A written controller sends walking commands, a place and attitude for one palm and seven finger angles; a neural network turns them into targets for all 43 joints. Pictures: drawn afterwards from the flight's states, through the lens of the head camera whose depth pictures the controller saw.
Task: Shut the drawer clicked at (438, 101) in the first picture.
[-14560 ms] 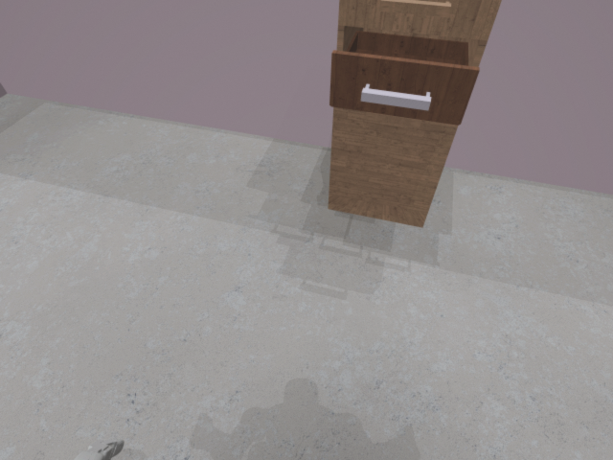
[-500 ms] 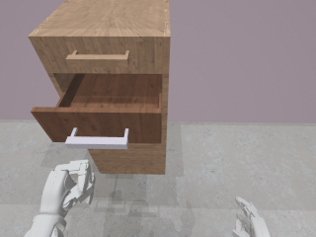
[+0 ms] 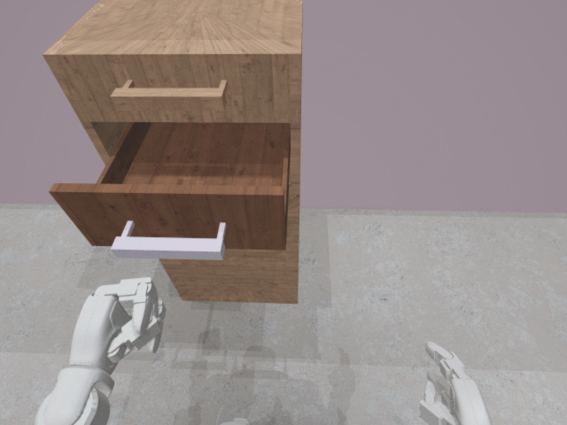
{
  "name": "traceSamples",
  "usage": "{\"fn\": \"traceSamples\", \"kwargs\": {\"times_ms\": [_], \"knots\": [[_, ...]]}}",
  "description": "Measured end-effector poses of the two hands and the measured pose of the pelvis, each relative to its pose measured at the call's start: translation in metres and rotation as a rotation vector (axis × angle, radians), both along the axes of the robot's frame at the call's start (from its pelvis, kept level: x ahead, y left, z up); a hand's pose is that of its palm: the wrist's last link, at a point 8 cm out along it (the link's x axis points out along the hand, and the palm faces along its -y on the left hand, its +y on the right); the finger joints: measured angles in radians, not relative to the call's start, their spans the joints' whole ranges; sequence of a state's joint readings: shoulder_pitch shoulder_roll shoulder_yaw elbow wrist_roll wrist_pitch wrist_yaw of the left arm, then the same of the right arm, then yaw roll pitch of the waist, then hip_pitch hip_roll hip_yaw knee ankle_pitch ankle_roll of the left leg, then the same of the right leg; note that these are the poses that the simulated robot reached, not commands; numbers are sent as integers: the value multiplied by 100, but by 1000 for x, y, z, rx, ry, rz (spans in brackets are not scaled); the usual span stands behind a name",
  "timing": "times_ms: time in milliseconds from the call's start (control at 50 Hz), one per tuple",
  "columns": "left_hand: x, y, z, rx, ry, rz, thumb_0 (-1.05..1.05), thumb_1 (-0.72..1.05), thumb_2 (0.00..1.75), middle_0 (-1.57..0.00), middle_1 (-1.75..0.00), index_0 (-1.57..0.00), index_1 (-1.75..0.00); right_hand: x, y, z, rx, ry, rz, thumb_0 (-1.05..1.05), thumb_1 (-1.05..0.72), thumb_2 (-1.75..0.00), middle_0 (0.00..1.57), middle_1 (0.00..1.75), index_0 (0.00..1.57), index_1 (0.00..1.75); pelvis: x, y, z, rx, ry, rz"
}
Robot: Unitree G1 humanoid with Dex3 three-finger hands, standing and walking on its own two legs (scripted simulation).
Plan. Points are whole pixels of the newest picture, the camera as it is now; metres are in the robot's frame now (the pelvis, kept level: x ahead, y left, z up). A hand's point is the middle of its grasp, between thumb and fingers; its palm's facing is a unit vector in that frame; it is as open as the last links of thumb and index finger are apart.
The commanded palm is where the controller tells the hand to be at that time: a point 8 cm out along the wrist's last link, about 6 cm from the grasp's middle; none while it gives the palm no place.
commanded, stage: bring the fist close to the handle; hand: left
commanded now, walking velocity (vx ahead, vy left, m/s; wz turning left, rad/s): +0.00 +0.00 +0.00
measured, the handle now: (172, 237) +0.41 +0.22 -0.01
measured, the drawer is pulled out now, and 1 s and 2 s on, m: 0.19 0.19 0.15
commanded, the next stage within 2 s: push the drawer shut in 1.18 s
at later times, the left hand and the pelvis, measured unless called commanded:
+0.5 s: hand (175, 302) +0.28 +0.18 +0.01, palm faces -0.02 -1.00 -0.04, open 3.2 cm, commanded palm +0.26 +0.23 +0.02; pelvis -0.01 +0.02 -0.03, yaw -1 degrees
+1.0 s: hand (191, 294) +0.31 +0.17 -0.01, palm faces -0.02 -1.00 -0.05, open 3.3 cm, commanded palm +0.29 +0.22 -0.01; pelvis -0.02 +0.02 -0.05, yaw -2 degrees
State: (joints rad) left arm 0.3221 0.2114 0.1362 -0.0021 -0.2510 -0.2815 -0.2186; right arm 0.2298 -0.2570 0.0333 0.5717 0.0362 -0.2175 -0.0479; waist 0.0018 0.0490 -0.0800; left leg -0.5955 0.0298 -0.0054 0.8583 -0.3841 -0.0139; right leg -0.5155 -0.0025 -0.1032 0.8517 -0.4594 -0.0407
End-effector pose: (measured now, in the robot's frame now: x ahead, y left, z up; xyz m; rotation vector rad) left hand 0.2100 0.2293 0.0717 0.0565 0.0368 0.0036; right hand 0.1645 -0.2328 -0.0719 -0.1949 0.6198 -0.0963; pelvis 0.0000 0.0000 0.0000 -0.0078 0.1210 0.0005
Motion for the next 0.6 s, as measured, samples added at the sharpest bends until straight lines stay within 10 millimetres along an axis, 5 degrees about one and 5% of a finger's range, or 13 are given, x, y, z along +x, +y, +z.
{"fn": "traceSamples", "kwargs": {"times_ms": [600], "knots": [[61, 2, -60, -22, -28, -28, 2, 90, 90, -140, -160, -139, -160, -31, 10, -49, -24, 180, -36, 1, -91, -90, 21, 30, 21, 30, -10, 18, -34, -11, 132, -20]]}}
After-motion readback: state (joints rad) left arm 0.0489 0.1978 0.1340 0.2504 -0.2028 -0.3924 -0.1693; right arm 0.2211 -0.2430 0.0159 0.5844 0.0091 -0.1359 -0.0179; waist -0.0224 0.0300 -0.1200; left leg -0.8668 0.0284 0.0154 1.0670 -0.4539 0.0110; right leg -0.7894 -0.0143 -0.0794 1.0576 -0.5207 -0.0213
